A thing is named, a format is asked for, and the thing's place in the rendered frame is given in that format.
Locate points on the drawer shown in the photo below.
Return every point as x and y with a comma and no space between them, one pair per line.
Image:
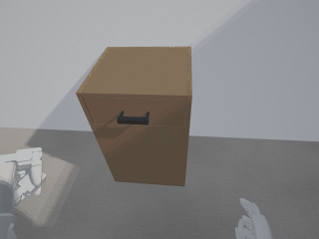
163,111

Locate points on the handle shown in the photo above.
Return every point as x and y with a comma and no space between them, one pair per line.
133,120

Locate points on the left robot hand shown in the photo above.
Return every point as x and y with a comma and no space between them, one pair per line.
27,165

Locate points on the right robot hand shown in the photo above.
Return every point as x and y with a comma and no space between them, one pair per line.
258,225

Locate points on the robot left forearm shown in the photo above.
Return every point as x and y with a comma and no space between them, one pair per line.
7,223

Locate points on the cabinet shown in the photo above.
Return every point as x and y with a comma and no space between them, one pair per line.
142,153

